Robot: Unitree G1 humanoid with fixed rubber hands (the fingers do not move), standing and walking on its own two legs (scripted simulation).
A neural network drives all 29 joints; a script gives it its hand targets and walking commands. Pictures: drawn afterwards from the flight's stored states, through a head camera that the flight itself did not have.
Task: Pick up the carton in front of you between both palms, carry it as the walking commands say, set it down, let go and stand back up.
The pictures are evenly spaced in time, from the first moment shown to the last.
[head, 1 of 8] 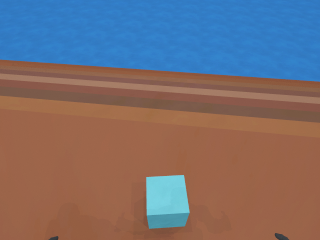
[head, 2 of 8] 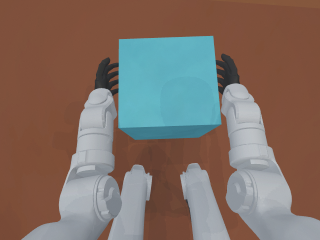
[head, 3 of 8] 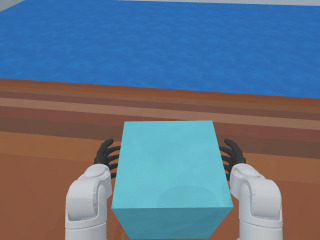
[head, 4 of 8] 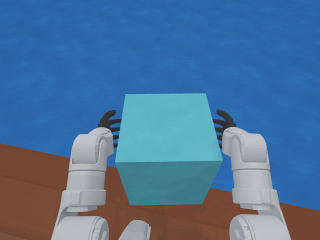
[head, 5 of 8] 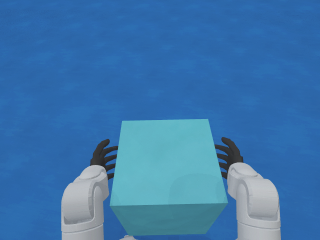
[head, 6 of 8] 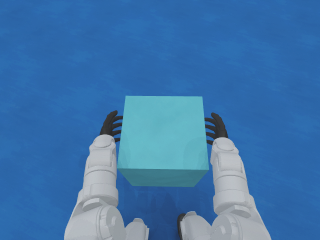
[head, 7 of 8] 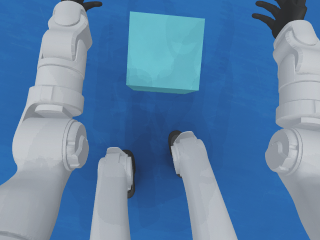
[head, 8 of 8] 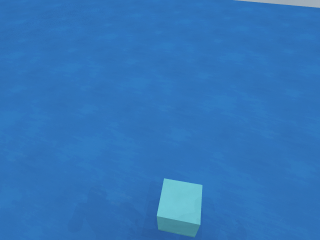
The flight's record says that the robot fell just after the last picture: no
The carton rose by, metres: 0.67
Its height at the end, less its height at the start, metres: -1.29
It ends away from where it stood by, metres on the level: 5.87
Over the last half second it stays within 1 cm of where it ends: yes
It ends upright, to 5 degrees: yes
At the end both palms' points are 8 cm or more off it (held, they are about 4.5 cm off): yes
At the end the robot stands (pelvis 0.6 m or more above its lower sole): yes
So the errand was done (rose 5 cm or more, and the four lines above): yes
